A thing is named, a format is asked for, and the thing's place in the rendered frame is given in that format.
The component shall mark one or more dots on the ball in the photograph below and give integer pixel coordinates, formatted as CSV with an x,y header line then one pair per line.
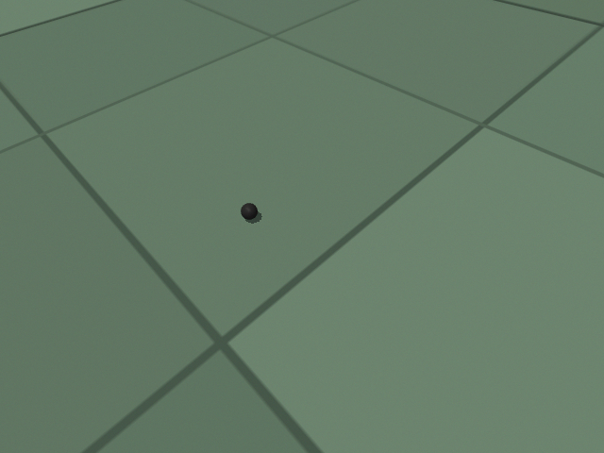
x,y
249,211

